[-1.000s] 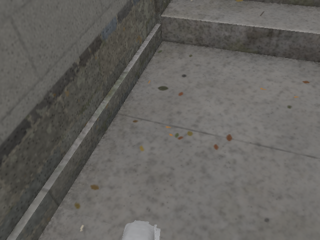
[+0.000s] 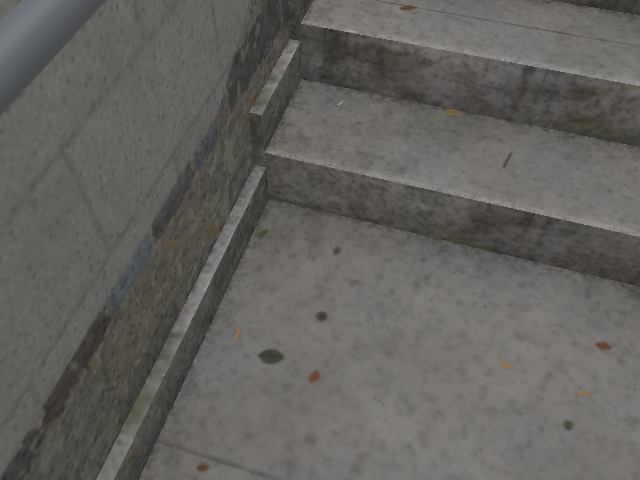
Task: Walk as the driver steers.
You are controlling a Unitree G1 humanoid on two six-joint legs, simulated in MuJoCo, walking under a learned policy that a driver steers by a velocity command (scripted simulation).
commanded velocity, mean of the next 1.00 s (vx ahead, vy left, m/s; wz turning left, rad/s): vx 0.50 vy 0.00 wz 0.00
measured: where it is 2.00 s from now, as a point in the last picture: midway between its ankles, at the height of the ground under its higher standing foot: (449, 301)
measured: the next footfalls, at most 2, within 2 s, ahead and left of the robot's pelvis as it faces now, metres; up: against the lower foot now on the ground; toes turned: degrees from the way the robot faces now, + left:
left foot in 0.32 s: +0.33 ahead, +0.11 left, +0.00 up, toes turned +2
right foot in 0.86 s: +0.55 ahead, -0.24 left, +0.00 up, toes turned -2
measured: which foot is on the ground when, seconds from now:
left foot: up 0.00-0.30, down 0.32-0.86, up 0.88-1.00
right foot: down 0.00-0.34, up 0.36-0.84, down 0.86-1.00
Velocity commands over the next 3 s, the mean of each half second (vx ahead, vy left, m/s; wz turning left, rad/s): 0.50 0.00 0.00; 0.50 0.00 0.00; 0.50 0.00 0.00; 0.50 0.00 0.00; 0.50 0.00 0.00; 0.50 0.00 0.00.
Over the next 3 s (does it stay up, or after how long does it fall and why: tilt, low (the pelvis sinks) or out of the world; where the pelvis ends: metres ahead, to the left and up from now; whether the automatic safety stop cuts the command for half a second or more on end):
stays up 1.30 -0.42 0.27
